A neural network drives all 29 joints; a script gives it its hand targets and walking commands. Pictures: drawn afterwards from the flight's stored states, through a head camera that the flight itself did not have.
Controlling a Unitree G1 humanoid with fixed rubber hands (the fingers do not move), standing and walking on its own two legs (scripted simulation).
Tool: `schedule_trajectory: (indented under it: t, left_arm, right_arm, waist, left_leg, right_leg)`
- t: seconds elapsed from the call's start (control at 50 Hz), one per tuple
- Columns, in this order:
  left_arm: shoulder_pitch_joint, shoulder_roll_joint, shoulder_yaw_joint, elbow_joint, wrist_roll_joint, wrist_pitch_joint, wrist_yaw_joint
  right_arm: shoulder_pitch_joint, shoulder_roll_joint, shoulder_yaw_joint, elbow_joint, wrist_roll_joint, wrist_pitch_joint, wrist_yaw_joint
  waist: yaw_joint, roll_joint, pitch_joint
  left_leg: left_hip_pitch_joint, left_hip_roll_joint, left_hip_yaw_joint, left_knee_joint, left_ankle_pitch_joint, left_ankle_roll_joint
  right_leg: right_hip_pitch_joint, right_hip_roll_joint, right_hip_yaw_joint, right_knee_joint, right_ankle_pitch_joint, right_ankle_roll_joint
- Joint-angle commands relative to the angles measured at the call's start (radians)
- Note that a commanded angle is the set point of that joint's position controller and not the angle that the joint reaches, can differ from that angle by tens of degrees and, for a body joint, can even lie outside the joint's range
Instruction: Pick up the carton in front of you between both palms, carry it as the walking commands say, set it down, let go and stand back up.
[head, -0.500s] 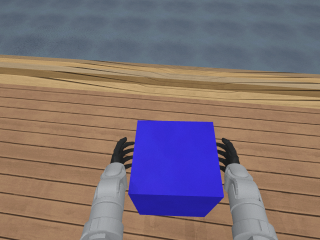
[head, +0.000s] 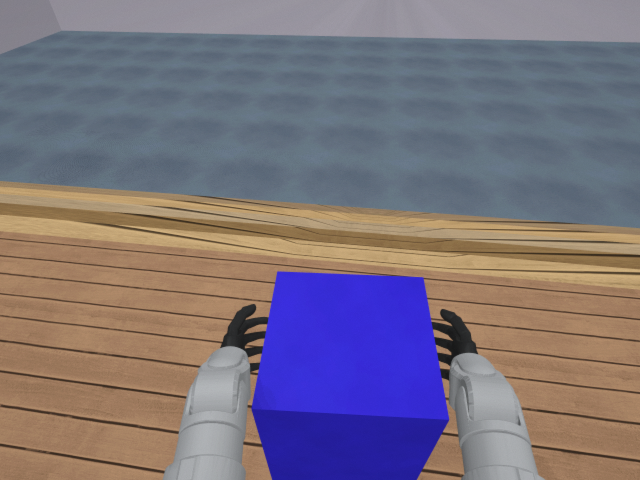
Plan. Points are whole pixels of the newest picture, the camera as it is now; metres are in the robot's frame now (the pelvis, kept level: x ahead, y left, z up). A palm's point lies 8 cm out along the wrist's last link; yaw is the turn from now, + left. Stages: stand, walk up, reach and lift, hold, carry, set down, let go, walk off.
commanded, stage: reach and lift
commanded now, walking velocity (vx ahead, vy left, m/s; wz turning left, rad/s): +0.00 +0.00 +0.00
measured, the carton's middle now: (345, 381) +0.31 +0.00 -0.05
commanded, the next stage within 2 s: hold in 0.80 s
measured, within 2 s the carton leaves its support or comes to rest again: neither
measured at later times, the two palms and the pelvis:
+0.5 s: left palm (234, 347) +0.30 +0.15 +0.04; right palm (463, 353) +0.30 -0.15 +0.03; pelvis +0.01 +0.00 +0.01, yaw +0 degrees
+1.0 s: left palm (229, 342) +0.30 +0.15 +0.06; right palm (468, 348) +0.30 -0.15 +0.06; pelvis +0.01 +0.00 +0.01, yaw +0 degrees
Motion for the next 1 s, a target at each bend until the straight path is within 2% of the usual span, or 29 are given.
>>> schedule_trajectory:
  t: [0.0, 0.18, 0.5, 0.76, 0.86, 0.9, 0.98]
  left_arm:
    - [-0.568, -0.982, -0.554, 0.009, -0.236, -0.027, -0.258]
    - [-0.541, -0.956, -0.558, -0.006, -0.230, -0.013, -0.255]
    - [-0.422, -0.937, -0.601, -0.115, -0.261, 0.025, -0.247]
    - [-0.408, -0.930, -0.616, -0.162, -0.273, 0.056, -0.243]
    - [-0.411, -0.939, -0.683, -0.251, -0.314, 0.084, -0.238]
    - [-0.392, -0.916, -0.670, -0.253, -0.307, 0.106, -0.233]
    - [-0.390, -0.881, -0.611, -0.201, -0.272, 0.131, -0.232]
  right_arm:
    - [-0.583, 0.981, 0.568, -0.001, 0.249, -0.036, 0.271]
    - [-0.547, 0.971, 0.569, -0.009, 0.244, -0.021, 0.264]
    - [-0.430, 0.951, 0.613, -0.122, 0.274, 0.017, 0.254]
    - [-0.420, 0.936, 0.623, -0.167, 0.283, 0.048, 0.254]
    - [-0.425, 0.943, 0.692, -0.258, 0.324, 0.075, 0.250]
    - [-0.405, 0.921, 0.682, -0.259, 0.319, 0.097, 0.245]
    - [-0.404, 0.885, 0.620, -0.204, 0.286, 0.121, 0.245]
  waist:
    - [0.001, -0.002, -0.229]
    - [0.000, -0.006, -0.241]
    - [0.000, -0.005, -0.249]
    - [-0.001, -0.001, -0.219]
    - [-0.001, -0.002, -0.266]
    - [0.000, -0.003, -0.235]
    - [0.001, -0.002, -0.126]
  left_leg:
    - [0.033, -0.052, 0.088, -0.089, 0.038, 0.013]
    - [0.067, -0.059, 0.094, -0.110, 0.092, 0.008]
    - [0.137, -0.065, 0.085, -0.137, 0.253, -0.001]
    - [0.154, -0.065, 0.080, -0.151, 0.254, -0.002]
    - [0.195, -0.065, 0.074, -0.157, 0.316, -0.004]
    - [0.190, -0.064, 0.076, -0.169, 0.294, -0.004]
    - [0.150, -0.060, 0.085, -0.191, 0.159, -0.001]
  right_leg:
    - [0.076, 0.055, -0.092, -0.077, 0.034, -0.014]
    - [0.109, 0.057, -0.094, -0.097, 0.089, -0.006]
    - [0.181, 0.065, -0.085, -0.126, 0.253, 0.003]
    - [0.190, 0.068, -0.084, -0.140, 0.242, 0.002]
    - [0.229, 0.070, -0.080, -0.148, 0.302, 0.006]
    - [0.230, 0.068, -0.079, -0.159, 0.283, 0.004]
    - [0.189, 0.064, -0.086, -0.177, 0.151, -0.002]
